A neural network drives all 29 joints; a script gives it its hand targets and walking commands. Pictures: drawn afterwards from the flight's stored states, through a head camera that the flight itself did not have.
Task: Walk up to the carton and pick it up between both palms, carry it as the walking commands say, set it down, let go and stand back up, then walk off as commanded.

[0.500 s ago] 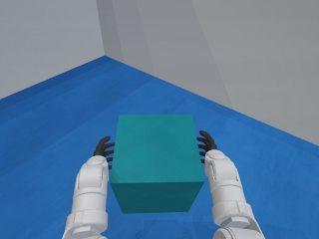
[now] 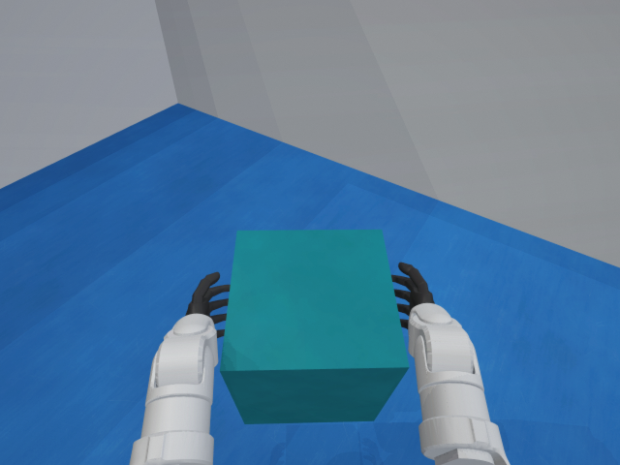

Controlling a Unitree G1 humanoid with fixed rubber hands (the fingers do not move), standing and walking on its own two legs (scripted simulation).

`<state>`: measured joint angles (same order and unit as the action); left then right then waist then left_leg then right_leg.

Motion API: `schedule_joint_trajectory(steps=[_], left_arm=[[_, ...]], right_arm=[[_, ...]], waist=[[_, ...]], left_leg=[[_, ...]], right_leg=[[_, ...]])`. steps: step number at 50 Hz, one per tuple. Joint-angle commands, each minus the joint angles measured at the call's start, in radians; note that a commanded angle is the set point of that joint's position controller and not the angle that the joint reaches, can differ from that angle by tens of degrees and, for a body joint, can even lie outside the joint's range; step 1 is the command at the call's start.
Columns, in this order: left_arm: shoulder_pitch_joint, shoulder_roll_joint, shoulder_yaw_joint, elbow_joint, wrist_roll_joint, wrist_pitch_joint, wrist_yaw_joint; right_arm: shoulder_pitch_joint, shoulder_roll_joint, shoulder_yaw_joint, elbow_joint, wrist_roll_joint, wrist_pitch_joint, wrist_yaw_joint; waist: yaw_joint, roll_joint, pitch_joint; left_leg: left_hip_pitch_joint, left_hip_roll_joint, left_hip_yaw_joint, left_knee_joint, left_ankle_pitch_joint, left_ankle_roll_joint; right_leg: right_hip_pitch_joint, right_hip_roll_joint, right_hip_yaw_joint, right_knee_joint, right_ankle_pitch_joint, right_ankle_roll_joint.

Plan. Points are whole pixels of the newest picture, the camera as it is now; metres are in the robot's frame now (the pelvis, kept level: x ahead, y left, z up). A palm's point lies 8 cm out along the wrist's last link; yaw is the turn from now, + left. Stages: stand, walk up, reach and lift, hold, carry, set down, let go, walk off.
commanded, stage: reach and lift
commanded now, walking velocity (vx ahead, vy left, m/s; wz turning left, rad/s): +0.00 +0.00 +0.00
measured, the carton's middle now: (309, 331) +0.31 +0.00 -0.03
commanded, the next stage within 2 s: hold in 0.70 s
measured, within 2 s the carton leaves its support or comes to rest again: neither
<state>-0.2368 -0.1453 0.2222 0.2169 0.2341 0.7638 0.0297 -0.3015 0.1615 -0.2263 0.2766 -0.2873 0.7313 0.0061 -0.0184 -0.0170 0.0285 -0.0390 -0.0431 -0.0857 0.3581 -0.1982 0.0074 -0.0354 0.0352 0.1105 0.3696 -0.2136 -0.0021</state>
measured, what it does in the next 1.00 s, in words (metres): stands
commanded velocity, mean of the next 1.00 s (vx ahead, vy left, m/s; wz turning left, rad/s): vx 0.00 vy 0.00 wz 0.00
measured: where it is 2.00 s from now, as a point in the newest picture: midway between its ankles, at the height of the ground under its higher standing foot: outside the picture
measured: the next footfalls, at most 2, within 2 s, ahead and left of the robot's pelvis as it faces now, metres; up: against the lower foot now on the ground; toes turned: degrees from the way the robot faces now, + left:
none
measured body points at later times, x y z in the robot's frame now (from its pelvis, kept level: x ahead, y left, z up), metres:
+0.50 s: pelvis -0.02 +0.00 +0.00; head -0.06 +0.00 +0.45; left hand +0.28 +0.16 +0.03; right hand +0.29 -0.15 +0.04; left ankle +0.01 +0.12 -0.75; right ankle +0.00 -0.12 -0.75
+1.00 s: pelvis +0.00 +0.01 +0.00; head -0.05 +0.01 +0.45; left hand +0.30 +0.16 +0.03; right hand +0.29 -0.15 +0.03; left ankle +0.01 +0.12 -0.75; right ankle +0.00 -0.12 -0.75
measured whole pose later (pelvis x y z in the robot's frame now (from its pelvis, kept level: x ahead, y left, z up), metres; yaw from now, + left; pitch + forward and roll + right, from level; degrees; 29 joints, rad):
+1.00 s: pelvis +0.00 +0.01 +0.00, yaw +0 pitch -7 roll +0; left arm -0.26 -0.15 0.21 0.24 0.28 0.77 0.02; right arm -0.29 0.16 -0.26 0.30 -0.29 0.71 0.03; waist -0.03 0.01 0.01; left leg -0.07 -0.06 -0.07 0.39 -0.21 0.02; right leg -0.05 0.02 0.12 0.38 -0.21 0.02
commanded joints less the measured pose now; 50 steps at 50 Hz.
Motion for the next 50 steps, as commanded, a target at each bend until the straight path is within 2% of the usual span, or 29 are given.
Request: schedule_joint_trajectory(steps=[1, 3, 4, 5, 6, 7, 8, 10, 15, 18, 20, 26, 27, 28, 31, 33, 34, 36, 38, 39, 40, 41, 42, 43, 44, 45, 46, 47, 50], left_arm=[[-0.586, -0.948, -0.588, -0.104, -0.242, -0.057, -0.221], [-0.525, -0.943, -0.583, -0.071, -0.251, -0.059, -0.225], [-0.576, -0.946, -0.568, -0.068, -0.243, -0.051, -0.225], [-0.537, -0.92, -0.553, -0.056, -0.234, -0.052, -0.226], [-0.56, -0.918, -0.571, -0.11, -0.247, -0.06, -0.231], [-0.561, -0.943, -0.596, -0.104, -0.27, -0.064, -0.231], [-0.568, -0.914, -0.58, -0.111, -0.259, -0.063, -0.237], [-0.576, -0.945, -0.623, -0.167, -0.275, -0.068, -0.239], [-0.683, -0.878, -0.624, -0.162, -0.256, -0.072, -0.249], [-0.664, -0.886, -0.634, -0.158, -0.27, -0.081, -0.254], [-0.706, -0.884, -0.614, -0.13, -0.26, -0.077, -0.26], [-0.674, -0.917, -0.548, -0.004, -0.237, -0.072, -0.27], [-0.685, -0.924, -0.555, -0.002, -0.245, -0.071, -0.268], [-0.696, -0.932, -0.566, 0.001, -0.261, -0.076, -0.275], [-0.741, -0.963, -0.565, -0.004, -0.247, -0.083, -0.268], [-0.76, -0.97, -0.59, -0.034, -0.272, -0.085, -0.265], [-0.802, -0.988, -0.604, -0.076, -0.275, -0.092, -0.266], [-0.784, -0.965, -0.579, -0.051, -0.257, -0.084, -0.261], [-0.742, -0.988, -0.598, -0.069, -0.249, -0.078, -0.262], [-0.771, -1.01, -0.598, -0.013, -0.261, -0.069, -0.259], [-0.744, -1.0, -0.594, -0.048, -0.249, -0.068, -0.254], [-0.734, -0.995, -0.585, -0.048, -0.235, -0.066, -0.253], [-0.708, -1.009, -0.567, -0.011, -0.206, -0.061, -0.243], [-0.686, -1.031, -0.587, -0.024, -0.244, -0.063, -0.241], [-0.669, -1.028, -0.61, -0.087, -0.244, -0.066, -0.238], [-0.639, -1.017, -0.597, -0.082, -0.234, -0.059, -0.236], [-0.62, -1.009, -0.599, -0.082, -0.251, -0.062, -0.239], [-0.574, -1.015, -0.58, -0.049, -0.241, -0.058, -0.238], [-0.498, -0.97, -0.566, -0.061, -0.243, -0.053, -0.232]], right_arm=[[-0.437, 0.922, 0.57, -0.04, 0.276, -0.034, 0.228], [-0.455, 0.915, 0.6, -0.107, 0.281, -0.032, 0.222], [-0.495, 0.926, 0.587, -0.083, 0.288, -0.027, 0.214], [-0.442, 0.929, 0.577, -0.054, 0.265, -0.019, 0.214], [-0.433, 0.917, 0.58, -0.069, 0.276, -0.019, 0.216], [-0.462, 0.947, 0.621, -0.118, 0.284, -0.024, 0.221], [-0.435, 0.959, 0.612, -0.062, 0.305, -0.009, 0.218], [-0.413, 0.943, 0.605, -0.1, 0.279, -0.019, 0.209], [-0.416, 0.949, 0.538, -0.018, 0.27, -0.026, 0.202], [-0.415, 0.981, 0.555, -0.018, 0.262, -0.023, 0.205], [-0.42, 0.968, 0.527, 0.017, 0.259, -0.029, 0.202], [-0.581, 0.971, 0.56, -0.037, 0.267, -0.032, 0.22], [-0.512, 0.971, 0.53, 0.041, 0.268, -0.025, 0.227], [-0.56, 0.979, 0.563, -0.013, 0.278, -0.036, 0.233], [-0.626, 0.954, 0.526, 0.015, 0.262, -0.043, 0.245], [-0.561, 0.978, 0.533, 0.048, 0.282, -0.044, 0.244], [-0.579, 0.954, 0.505, 0.028, 0.266, -0.048, 0.246], [-0.551, 0.965, 0.487, 0.111, 0.263, -0.039, 0.25], [-0.535, 0.924, 0.482, 0.039, 0.252, -0.054, 0.256], [-0.532, 0.934, 0.468, 0.1, 0.258, -0.045, 0.252], [-0.467, 0.933, 0.453, 0.131, 0.248, -0.039, 0.255], [-0.487, 0.901, 0.431, 0.105, 0.233, -0.043, 0.264], [-0.466, 0.856, 0.391, 0.14, 0.215, -0.047, 0.267], [-0.484, 0.885, 0.441, 0.086, 0.23, -0.05, 0.27], [-0.452, 0.9, 0.466, 0.059, 0.246, -0.052, 0.267], [-0.424, 0.912, 0.461, 0.04, 0.241, -0.044, 0.268], [-0.469, 0.923, 0.522, -0.014, 0.266, -0.039, 0.269], [-0.492, 0.922, 0.542, -0.048, 0.281, -0.036, 0.269], [-0.412, 0.917, 0.59, -0.083, 0.293, -0.016, 0.249]], waist=[[0.033, 0.058, -0.301], [0.026, -0.02, -0.269], [0.032, 0.019, -0.279], [0.028, -0.041, -0.267], [0.043, 0.003, -0.261], [0.013, -0.06, -0.311], [0.055, -0.036, -0.289], [0.008, -0.044, -0.297], [-0.007, 0.063, -0.303], [-0.005, 0.008, -0.266], [0.001, 0.076, -0.262], [0.022, -0.046, -0.257], [0.037, 0.013, -0.24], [0.027, -0.058, -0.234], [0.008, -0.029, -0.279], [0.028, 0.002, -0.295], [-0.016, 0.021, -0.322], [0.0, 0.046, -0.297], [-0.011, 0.088, -0.287], [-0.032, 0.095, -0.304], [-0.014, 0.14, -0.266], [-0.03, 0.116, -0.263], [-0.035, 0.194, -0.235], [-0.048, 0.116, -0.266], [-0.022, 0.127, -0.251], [-0.028, 0.101, -0.28], [0.007, 0.024, -0.278], [0.024, 0.021, -0.299], [0.046, -0.057, -0.304]], left_leg=[[0.058, -0.038, -0.012, -0.022, 0.253, -0.019], [0.051, -0.039, -0.023, -0.019, 0.255, -0.006], [0.041, -0.043, -0.005, -0.019, 0.197, 0.0], [0.047, -0.031, -0.026, -0.032, 0.218, 0.002], [0.024, -0.042, -0.011, -0.036, 0.224, -0.003], [0.077, -0.047, -0.006, -0.023, 0.234, 0.001], [0.044, -0.047, -0.005, -0.022, 0.229, 0.004], [0.07, -0.041, -0.016, -0.013, 0.25, 0.003], [0.02, -0.048, 0.006, -0.019, 0.158, -0.014], [0.001, -0.048, 0.003, -0.01, 0.146, -0.003], [-0.057, -0.05, 0.011, -0.011, 0.089, -0.006], [-0.035, -0.049, 0.005, -0.017, -0.008, 0.014], [-0.056, -0.039, 0.012, -0.017, 0.0, 0.007], [-0.072, -0.04, 0.0, -0.023, -0.019, 0.01], [-0.013, -0.024, -0.005, -0.027, -0.037, 0.004], [-0.031, -0.026, -0.006, -0.005, 0.034, 0.005], [0.001, -0.022, -0.012, -0.007, 0.046, -0.006], [-0.012, -0.015, -0.008, -0.011, 0.006, -0.008], [-0.026, -0.032, 0.001, -0.027, 0.041, -0.023], [0.036, -0.019, -0.003, -0.023, 0.01, -0.032], [-0.001, -0.014, -0.007, -0.03, 0.057, -0.038], [0.019, 0.004, -0.023, -0.037, 0.075, -0.044], [0.039, 0.02, -0.033, -0.048, 0.06, -0.059], [0.074, -0.002, -0.024, -0.031, 0.103, -0.058], [0.046, 0.003, -0.035, -0.024, 0.214, -0.046], [0.092, -0.001, -0.028, -0.014, 0.256, -0.05], [0.06, -0.009, -0.035, -0.011, 0.264, -0.033], [0.074, -0.015, -0.034, -0.019, 0.336, -0.029], [0.081, -0.015, -0.035, -0.026, 0.349, -0.011]], right_leg=[[0.083, 0.036, 0.0, -0.025, 0.288, 0.0], [0.06, 0.042, -0.003, -0.018, 0.306, 0.009], [0.069, 0.027, 0.007, -0.026, 0.273, 0.006], [0.073, 0.047, -0.001, -0.025, 0.261, 0.011], [0.088, 0.039, -0.004, -0.024, 0.303, 0.015], [0.065, 0.039, 0.004, -0.024, 0.32, 0.018], [0.09, 0.037, 0.005, -0.016, 0.344, 0.024], [0.062, 0.041, -0.005, -0.008, 0.332, 0.02], [0.074, 0.032, 0.016, -0.017, 0.251, 0.003], [0.04, 0.032, 0.004, -0.016, 0.258, 0.019], [0.09, 0.02, 0.004, -0.018, 0.194, 0.007], [0.024, 0.037, -0.015, -0.03, 0.047, 0.007], [0.02, 0.027, -0.005, -0.034, 0.049, -0.003], [0.026, 0.047, -0.027, -0.035, 0.02, 0.002], [-0.027, 0.046, -0.026, -0.028, -0.009, -0.004], [0.001, 0.034, -0.012, -0.009, 0.068, -0.008], [-0.016, 0.044, -0.02, -0.009, 0.064, -0.01], [-0.017, 0.034, -0.007, -0.006, 0.038, -0.012], [0.0, 0.043, -0.022, -0.006, 0.071, -0.019], [-0.031, 0.041, -0.012, -0.021, 0.039, -0.023], [-0.008, 0.046, -0.027, -0.013, 0.074, -0.026], [-0.03, 0.05, -0.026, -0.014, 0.055, -0.025], [-0.045, 0.047, -0.019, -0.02, 0.032, -0.027], [-0.051, 0.053, -0.032, -0.027, 0.058, -0.025], [-0.017, 0.054, -0.026, -0.013, 0.121, -0.017], [-0.018, 0.054, -0.027, -0.024, 0.162, -0.019], [0.009, 0.054, -0.034, -0.015, 0.176, -0.009], [0.022, 0.057, -0.024, -0.023, 0.216, 0.004], [0.063, 0.051, -0.017, -0.017, 0.317, 0.016]])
